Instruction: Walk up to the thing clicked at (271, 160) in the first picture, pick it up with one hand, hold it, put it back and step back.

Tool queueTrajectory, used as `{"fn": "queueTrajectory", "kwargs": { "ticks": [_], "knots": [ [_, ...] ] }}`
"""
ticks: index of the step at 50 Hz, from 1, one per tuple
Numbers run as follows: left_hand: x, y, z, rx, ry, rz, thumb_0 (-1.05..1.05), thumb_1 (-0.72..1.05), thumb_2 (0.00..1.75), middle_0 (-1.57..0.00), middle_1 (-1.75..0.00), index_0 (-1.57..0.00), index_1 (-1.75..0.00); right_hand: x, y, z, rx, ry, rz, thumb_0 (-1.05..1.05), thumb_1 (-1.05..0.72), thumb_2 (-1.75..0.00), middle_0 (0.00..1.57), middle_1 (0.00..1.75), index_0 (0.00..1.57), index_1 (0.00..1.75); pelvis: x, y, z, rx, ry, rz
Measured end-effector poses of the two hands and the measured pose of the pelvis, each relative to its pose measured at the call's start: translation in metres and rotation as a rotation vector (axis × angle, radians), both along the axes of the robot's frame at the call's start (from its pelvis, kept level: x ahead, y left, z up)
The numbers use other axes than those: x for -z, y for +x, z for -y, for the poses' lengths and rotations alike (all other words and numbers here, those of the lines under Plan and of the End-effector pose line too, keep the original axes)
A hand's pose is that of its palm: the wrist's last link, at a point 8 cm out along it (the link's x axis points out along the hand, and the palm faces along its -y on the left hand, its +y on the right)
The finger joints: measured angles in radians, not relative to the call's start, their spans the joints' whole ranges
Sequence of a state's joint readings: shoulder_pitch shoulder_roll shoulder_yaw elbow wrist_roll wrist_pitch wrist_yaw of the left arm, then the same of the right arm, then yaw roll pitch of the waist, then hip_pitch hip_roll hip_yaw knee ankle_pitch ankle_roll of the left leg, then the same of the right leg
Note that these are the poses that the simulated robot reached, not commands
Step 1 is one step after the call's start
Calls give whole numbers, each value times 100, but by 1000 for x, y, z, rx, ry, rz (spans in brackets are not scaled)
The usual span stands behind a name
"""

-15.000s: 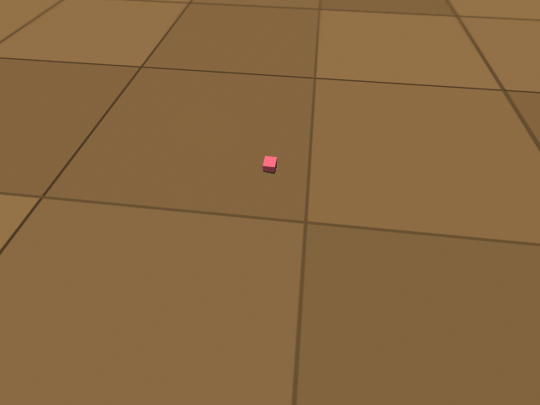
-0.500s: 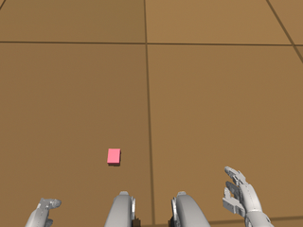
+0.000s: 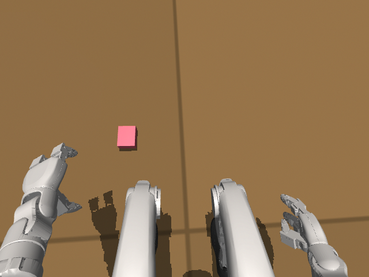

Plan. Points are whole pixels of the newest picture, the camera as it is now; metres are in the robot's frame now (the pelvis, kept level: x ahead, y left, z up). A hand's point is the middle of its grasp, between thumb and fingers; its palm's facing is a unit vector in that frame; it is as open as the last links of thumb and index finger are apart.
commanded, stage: rise first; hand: left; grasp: from above
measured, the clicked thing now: (127, 137) +0.51 +0.22 -0.45
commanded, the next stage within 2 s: approach in 1.14 s
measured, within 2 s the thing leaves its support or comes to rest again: neither
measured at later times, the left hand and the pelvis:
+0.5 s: hand (83, 160) +0.39 +0.30 -0.26, palm faces -0.49 -0.10 -0.87, open 14.1 cm; pelvis -0.03 +0.01 -0.10, yaw -3 degrees
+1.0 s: hand (93, 149) +0.43 +0.29 -0.31, palm faces -0.47 -0.02 -0.88, open 14.2 cm; pelvis -0.01 +0.02 -0.13, yaw -5 degrees
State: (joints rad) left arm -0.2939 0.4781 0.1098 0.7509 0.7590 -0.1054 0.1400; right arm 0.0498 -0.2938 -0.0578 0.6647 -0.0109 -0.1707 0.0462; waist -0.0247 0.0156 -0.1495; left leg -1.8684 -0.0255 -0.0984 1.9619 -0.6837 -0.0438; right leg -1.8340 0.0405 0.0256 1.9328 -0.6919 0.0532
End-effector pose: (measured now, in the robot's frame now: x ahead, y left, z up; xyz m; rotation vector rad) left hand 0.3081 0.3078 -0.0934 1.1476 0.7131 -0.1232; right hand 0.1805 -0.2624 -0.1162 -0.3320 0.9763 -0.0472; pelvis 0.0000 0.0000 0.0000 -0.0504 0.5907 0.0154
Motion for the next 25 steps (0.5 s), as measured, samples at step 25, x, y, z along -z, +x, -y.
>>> {"fn": "queueTrajectory", "kwargs": {
  "ticks": [25],
  "knots": [
    [109,87,4,376,184,65,0,-47,101,-6,-96,-7,-95,85,-143,8,127,-94,-381,1,-85,-88,21,30,20,30,104,-25,-10,14,-68,17]
  ]
}}
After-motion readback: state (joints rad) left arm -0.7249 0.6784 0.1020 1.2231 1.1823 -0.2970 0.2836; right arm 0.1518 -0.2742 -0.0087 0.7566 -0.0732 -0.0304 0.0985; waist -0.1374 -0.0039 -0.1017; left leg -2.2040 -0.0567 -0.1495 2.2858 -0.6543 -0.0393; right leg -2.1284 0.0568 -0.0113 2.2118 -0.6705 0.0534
